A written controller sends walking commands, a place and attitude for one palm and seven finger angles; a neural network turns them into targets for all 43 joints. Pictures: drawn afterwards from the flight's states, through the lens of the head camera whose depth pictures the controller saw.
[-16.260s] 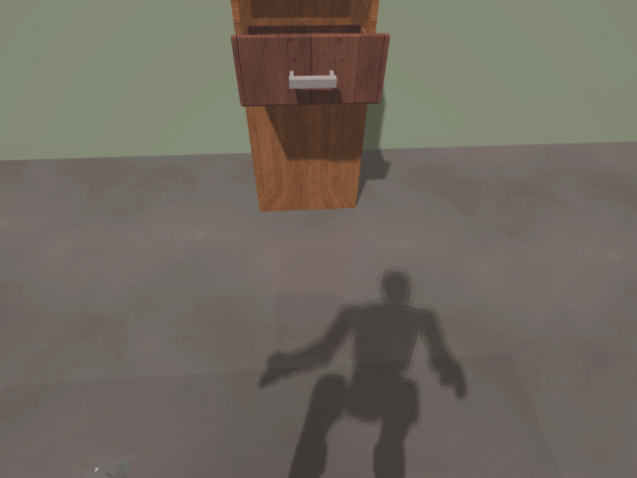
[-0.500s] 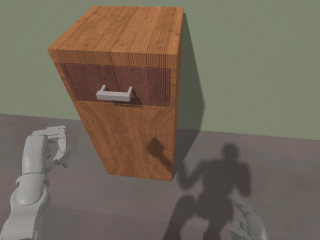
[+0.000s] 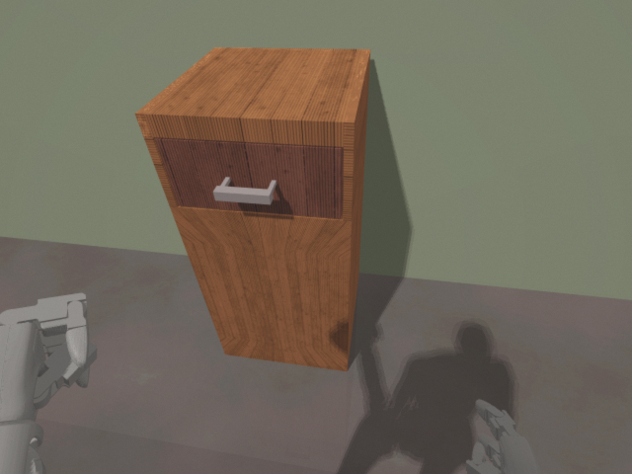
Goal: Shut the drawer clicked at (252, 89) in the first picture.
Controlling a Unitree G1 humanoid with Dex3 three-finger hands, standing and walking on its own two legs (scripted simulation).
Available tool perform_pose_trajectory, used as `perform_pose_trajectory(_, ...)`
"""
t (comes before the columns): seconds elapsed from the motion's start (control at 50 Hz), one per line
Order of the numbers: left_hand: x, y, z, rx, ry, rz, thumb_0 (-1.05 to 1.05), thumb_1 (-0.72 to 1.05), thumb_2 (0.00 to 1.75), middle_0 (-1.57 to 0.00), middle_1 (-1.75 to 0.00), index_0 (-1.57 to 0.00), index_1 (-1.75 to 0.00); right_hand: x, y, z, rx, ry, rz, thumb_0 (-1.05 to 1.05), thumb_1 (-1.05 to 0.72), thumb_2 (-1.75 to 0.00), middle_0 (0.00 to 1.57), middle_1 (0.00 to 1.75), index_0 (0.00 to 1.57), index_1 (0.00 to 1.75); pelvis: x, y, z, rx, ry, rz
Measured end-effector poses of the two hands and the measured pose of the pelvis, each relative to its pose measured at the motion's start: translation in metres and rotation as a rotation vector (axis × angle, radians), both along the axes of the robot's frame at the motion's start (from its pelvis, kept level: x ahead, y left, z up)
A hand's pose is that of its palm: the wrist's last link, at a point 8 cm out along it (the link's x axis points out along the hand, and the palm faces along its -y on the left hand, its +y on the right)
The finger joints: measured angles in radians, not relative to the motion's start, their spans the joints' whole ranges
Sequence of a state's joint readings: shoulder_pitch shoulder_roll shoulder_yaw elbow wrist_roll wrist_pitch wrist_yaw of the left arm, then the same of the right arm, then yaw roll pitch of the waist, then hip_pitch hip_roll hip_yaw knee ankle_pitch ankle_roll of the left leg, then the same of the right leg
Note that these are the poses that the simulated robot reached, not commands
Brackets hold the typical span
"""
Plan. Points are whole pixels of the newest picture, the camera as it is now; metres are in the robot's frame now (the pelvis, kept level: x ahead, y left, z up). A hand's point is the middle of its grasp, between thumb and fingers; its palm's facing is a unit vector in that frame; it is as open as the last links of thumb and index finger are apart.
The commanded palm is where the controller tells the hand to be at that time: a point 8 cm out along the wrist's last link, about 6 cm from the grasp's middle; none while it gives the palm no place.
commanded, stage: draw the hand back to the body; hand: left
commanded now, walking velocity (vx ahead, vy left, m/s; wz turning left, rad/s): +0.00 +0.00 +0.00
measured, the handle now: (246, 189) +0.66 +0.25 +0.01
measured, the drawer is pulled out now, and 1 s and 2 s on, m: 0.00 0.00 0.00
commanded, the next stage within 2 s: step back with the hand held close in 0.02 s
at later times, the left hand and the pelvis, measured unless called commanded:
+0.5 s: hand (89, 344) +0.19 +0.26 +0.15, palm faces +0.30 -0.81 -0.50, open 3.2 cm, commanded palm +0.12 +0.31 +0.17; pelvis -0.01 +0.03 +0.00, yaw +0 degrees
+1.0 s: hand (43, 406) +0.12 +0.26 +0.16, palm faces +0.38 -0.82 -0.42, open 3.2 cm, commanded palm +0.05 +0.30 +0.17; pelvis -0.07 +0.02 -0.02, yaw +1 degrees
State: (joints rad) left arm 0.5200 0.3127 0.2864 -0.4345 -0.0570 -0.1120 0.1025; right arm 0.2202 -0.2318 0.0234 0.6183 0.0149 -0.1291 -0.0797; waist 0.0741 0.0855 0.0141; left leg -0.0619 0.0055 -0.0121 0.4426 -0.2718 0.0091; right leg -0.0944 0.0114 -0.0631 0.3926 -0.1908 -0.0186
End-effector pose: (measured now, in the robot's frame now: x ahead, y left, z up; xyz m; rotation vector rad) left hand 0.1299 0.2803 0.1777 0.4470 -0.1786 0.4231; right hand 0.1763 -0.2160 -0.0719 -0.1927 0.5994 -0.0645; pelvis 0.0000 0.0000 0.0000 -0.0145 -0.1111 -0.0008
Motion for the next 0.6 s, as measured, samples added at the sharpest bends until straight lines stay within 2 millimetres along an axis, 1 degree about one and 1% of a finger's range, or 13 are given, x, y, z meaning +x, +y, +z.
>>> perform_pose_trajectory(0.1,0.003,-0.001,-0.012,-0.029,0.026,0.005,0.01,0.89,0.90,-1.41,-1.59,-1.41,-1.60,-0.011,-0.001,-0.002,-0.002,0.003,-0.009,0.02,-0.90,-0.90,0.20,0.30,0.20,0.30,-0.007,-0.002,0.000,0.002,-0.001,-0.003)
perform_pose_trajectory(0.18,0.005,-0.005,-0.008,-0.013,0.016,-0.022,0.01,0.89,0.90,-1.41,-1.59,-1.41,-1.60,-0.018,-0.003,-0.004,-0.004,0.008,-0.018,0.02,-0.90,-0.90,0.20,0.30,0.20,0.30,-0.006,-0.002,0.000,0.000,0.005,-0.007)
perform_pose_trajectory(0.26,0.011,0.002,-0.001,0.041,-0.006,-0.033,0.01,0.88,0.89,-1.41,-1.59,-1.41,-1.60,-0.025,-0.006,-0.006,-0.016,0.060,-0.043,0.02,-0.90,-0.90,0.20,0.30,0.20,0.30,-0.006,0.002,0.000,-0.014,0.053,-0.004)
perform_pose_trajectory(0.4,0.023,0.014,-0.013,0.058,0.075,-0.076,0.01,0.89,0.89,-1.41,-1.59,-1.40,-1.60,-0.038,-0.010,-0.012,-0.054,0.163,-0.105,0.02,-0.90,-0.90,0.20,0.30,0.20,0.30,-0.008,0.017,0.001,-0.002,0.113,-0.007)
perform_pose_trajectory(0.44,0.023,0.016,-0.014,0.071,0.093,-0.092,0.01,0.89,0.89,-1.41,-1.59,-1.40,-1.60,-0.039,-0.009,-0.013,-0.060,0.176,-0.119,0.02,-0.90,-0.90,0.20,0.30,0.20,0.30,-0.008,0.022,0.000,0.003,0.122,-0.006)
perform_pose_trajectory(0.5,0.020,0.021,-0.010,0.101,0.092,-0.111,0.01,0.88,0.89,-1.41,-1.59,-1.40,-1.60,-0.038,-0.005,-0.011,-0.066,0.179,-0.127,0.02,-0.91,-0.90,0.20,0.30,0.20,0.30,-0.010,0.026,-0.001,0.009,0.127,-0.006)
perform_pose_trajectory(0.6,0.009,0.028,0.000,0.140,0.047,-0.114,0.01,0.88,0.89,-1.41,-1.59,-1.40,-1.60,-0.031,0.007,-0.005,-0.060,0.137,-0.111,0.02,-0.91,-0.90,0.20,0.30,0.20,0.30,-0.019,0.030,-0.004,0.014,0.123,-0.005)
